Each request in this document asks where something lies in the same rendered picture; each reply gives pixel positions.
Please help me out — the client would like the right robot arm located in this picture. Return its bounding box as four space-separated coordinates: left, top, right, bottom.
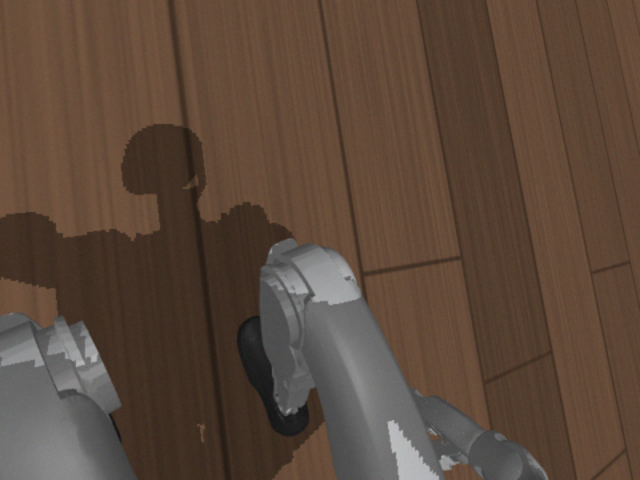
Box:
468 430 548 480

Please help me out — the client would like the right robot hand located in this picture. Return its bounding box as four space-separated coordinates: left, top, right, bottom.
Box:
409 387 485 470

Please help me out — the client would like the right robot foot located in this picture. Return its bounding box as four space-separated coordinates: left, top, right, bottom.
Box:
237 316 309 436

